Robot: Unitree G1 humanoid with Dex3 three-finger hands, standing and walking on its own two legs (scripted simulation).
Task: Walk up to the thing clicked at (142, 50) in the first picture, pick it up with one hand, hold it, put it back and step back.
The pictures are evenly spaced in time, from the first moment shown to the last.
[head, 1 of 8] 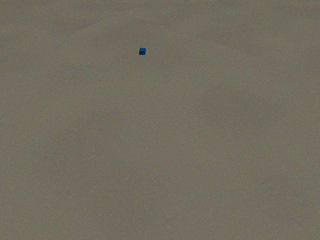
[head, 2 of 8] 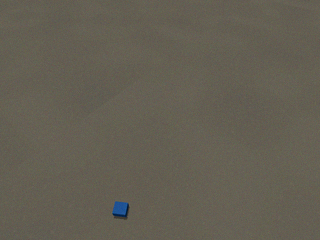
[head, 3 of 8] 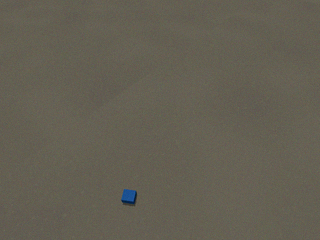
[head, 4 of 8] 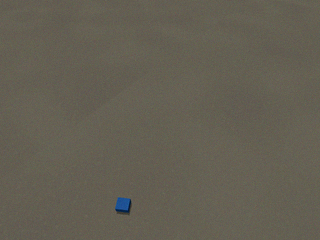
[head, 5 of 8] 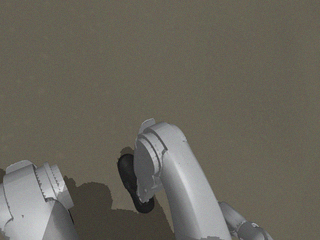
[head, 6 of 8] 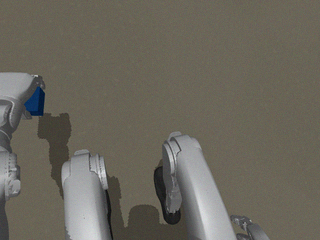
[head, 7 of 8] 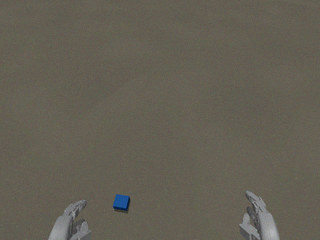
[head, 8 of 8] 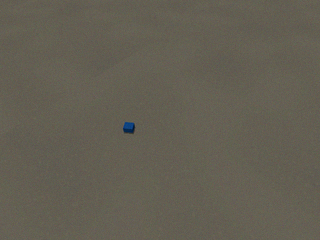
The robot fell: no
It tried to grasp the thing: yes
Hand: left
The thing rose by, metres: 0.68
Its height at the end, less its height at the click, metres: +0.00
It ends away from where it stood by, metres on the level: 0.01
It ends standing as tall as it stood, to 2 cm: yes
